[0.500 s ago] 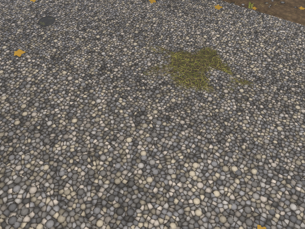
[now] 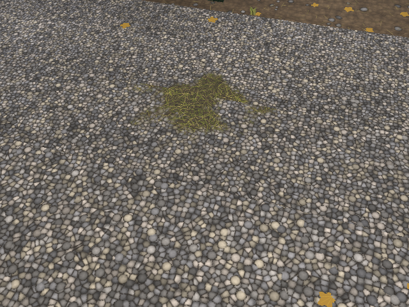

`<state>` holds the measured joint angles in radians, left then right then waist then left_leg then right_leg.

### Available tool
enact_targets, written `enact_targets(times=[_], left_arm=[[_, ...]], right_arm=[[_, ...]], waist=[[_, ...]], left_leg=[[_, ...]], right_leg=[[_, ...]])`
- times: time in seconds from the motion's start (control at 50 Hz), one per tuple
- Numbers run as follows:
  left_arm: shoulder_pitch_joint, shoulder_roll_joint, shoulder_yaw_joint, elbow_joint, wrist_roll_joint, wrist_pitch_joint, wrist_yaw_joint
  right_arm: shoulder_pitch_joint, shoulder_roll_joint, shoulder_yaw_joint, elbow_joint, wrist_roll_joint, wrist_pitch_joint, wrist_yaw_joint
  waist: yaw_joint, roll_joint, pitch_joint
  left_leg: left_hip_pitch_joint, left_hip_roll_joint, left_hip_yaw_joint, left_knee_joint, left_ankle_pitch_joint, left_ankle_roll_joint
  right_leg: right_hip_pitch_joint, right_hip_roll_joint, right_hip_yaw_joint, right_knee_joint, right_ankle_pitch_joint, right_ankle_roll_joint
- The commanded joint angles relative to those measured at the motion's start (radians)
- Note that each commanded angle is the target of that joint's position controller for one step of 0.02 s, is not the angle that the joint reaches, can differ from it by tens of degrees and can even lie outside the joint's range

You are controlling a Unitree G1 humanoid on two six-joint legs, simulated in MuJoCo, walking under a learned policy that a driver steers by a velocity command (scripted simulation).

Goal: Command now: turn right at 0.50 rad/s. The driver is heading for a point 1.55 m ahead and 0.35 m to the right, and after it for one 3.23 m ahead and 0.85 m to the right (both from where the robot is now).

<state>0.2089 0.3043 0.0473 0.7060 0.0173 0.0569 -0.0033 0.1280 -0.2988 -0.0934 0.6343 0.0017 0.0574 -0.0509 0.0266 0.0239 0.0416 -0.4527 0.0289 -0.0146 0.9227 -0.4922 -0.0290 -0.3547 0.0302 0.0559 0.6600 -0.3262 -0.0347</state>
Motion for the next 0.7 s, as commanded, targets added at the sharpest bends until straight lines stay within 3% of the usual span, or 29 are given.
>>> enact_targets(times=[0.02, 0.06, 0.14, 0.18, 0.24, 0.26, 0.28, 0.3, 0.32, 0.34, 0.36, 0.38, 0.4, 0.46, 0.56, 0.64, 0.7], left_arm=[[-0.013, 0.196, 0.048, -0.093, -0.016, -0.031, 0.014], [-0.053, 0.163, 0.040, -0.105, -0.034, -0.007, 0.029], [-0.040, 0.165, 0.048, -0.110, -0.032, 0.027, 0.055], [-0.052, 0.177, 0.053, -0.118, -0.035, 0.035, 0.056], [-0.105, 0.167, 0.049, -0.138, -0.058, 0.037, 0.051], [-0.089, 0.135, 0.042, -0.138, -0.054, 0.035, 0.051], [-0.037, 0.065, 0.025, -0.132, -0.034, 0.030, 0.045], [-0.035, 0.122, 0.050, -0.155, -0.026, 0.011, 0.047], [-0.035, 0.196, 0.074, -0.130, -0.024, 0.005, 0.049], [0.001, 0.219, 0.091, -0.103, -0.031, 0.016, 0.053], [0.039, 0.201, 0.093, -0.071, -0.031, 0.031, 0.062], [0.058, 0.199, 0.096, -0.065, -0.033, 0.038, 0.065], [0.050, 0.180, 0.092, -0.072, -0.035, 0.039, 0.063], [-0.008, 0.132, 0.072, -0.115, -0.049, 0.040, 0.059], [-0.038, 0.089, 0.046, -0.156, -0.034, 0.037, 0.035], [-0.016, 0.086, 0.039, -0.159, -0.032, 0.031, 0.016], [0.104, 0.078, 0.041, -0.110, -0.025, 0.025, 0.005]], right_arm=[[-0.039, -0.087, -0.022, -0.093, -0.003, -0.032, 0.003], [-0.030, -0.067, -0.015, -0.080, -0.015, -0.040, 0.004], [-0.065, -0.018, 0.013, -0.087, -0.002, -0.055, 0.032], [-0.041, -0.029, 0.012, -0.082, 0.002, -0.062, 0.045], [0.070, -0.043, 0.001, -0.048, -0.012, -0.072, 0.055], [0.115, -0.078, -0.012, -0.035, -0.025, -0.070, 0.053], [0.145, -0.145, -0.025, -0.046, -0.042, -0.060, 0.043], [0.140, -0.212, -0.038, -0.046, -0.067, -0.060, 0.053], [0.064, -0.170, -0.025, -0.074, -0.067, -0.068, 0.052], [-0.029, -0.114, -0.006, -0.085, -0.050, -0.071, 0.045], [-0.081, -0.081, 0.007, -0.101, -0.037, -0.070, 0.037], [-0.111, -0.061, 0.019, -0.106, -0.023, -0.069, 0.029], [-0.095, -0.055, 0.025, -0.104, -0.024, -0.067, 0.021], [-0.007, -0.061, 0.024, -0.075, -0.032, -0.052, 0.003], [0.016, -0.128, -0.004, -0.046, -0.021, -0.034, 0.011], [0.015, -0.165, -0.019, -0.016, -0.005, -0.026, 0.032], [0.000, -0.164, -0.015, 0.017, 0.031, -0.020, 0.035]], waist=[[-0.003, -0.136, -0.119], [-0.006, -0.134, -0.129], [0.026, -0.174, -0.155], [0.024, -0.207, -0.149], [-0.039, -0.198, -0.151], [-0.044, -0.111, -0.162], [-0.024, 0.142, -0.176], [-0.018, 0.232, -0.112], [-0.002, 0.133, -0.069], [0.038, 0.111, -0.019], [0.050, 0.106, -0.016], [0.048, 0.110, -0.005], [0.036, 0.096, -0.017], [-0.019, 0.105, -0.045], [-0.066, 0.141, -0.080], [-0.069, 0.147, -0.098], [-0.005, 0.131, -0.125]], left_leg=[[-0.244, -0.031, -0.097, 0.286, -0.076, -0.003], [-0.181, -0.022, -0.074, 0.167, 0.011, -0.019], [-0.026, -0.062, -0.047, -0.098, 0.115, -0.016], [0.041, -0.083, -0.041, -0.209, 0.128, -0.009], [0.222, -0.083, -0.023, -0.485, 0.302, 0.028], [0.355, 0.001, -0.079, -0.540, 0.361, 0.066], [0.471, 0.246, -0.328, -0.592, 0.512, 0.168], [0.315, 0.421, -0.548, -0.663, 0.502, 0.324], [0.237, 0.380, -0.487, -0.693, 0.390, 0.338], [0.179, 0.288, -0.353, -0.692, 0.321, 0.277], [0.162, 0.225, -0.255, -0.687, 0.322, 0.238], [0.160, 0.210, -0.199, -0.672, 0.376, 0.228], [0.161, 0.195, -0.152, -0.667, 0.419, 0.230], [0.309, 0.211, -0.110, -0.655, 0.422, 0.256], [0.382, 0.272, -0.082, -0.647, 0.386, 0.275], [0.347, 0.287, -0.050, -0.616, 0.487, 0.284], [0.304, 0.264, -0.003, -0.512, 0.583, 0.228]], right_leg=[[0.244, -0.301, 0.401, -0.276, 0.551, -0.273], [0.225, -0.248, 0.341, -0.274, 0.508, -0.220], [0.204, -0.192, 0.328, -0.274, 0.379, -0.176], [0.178, -0.186, 0.372, -0.288, 0.322, -0.172], [0.101, -0.150, 0.418, -0.260, 0.220, -0.128], [-0.008, -0.103, 0.377, -0.167, 0.084, -0.077], [-0.181, 0.037, 0.217, 0.141, -0.209, 0.003], [-0.306, 0.102, 0.146, 0.361, -0.350, 0.058], [-0.290, 0.042, 0.153, 0.534, -0.278, 0.086], [-0.275, 0.033, 0.137, 0.593, -0.192, 0.098], [-0.254, 0.033, 0.106, 0.652, -0.130, 0.116], [-0.259, 0.028, 0.103, 0.700, -0.088, 0.127], [-0.242, 0.028, 0.081, 0.725, -0.057, 0.134], [-0.295, 0.002, 0.049, 0.594, -0.030, 0.151], [-0.204, -0.074, -0.019, 0.297, -0.095, 0.151], [-0.061, -0.062, -0.092, 0.093, -0.118, 0.101], [0.130, -0.021, -0.134, -0.236, 0.103, 0.028]])
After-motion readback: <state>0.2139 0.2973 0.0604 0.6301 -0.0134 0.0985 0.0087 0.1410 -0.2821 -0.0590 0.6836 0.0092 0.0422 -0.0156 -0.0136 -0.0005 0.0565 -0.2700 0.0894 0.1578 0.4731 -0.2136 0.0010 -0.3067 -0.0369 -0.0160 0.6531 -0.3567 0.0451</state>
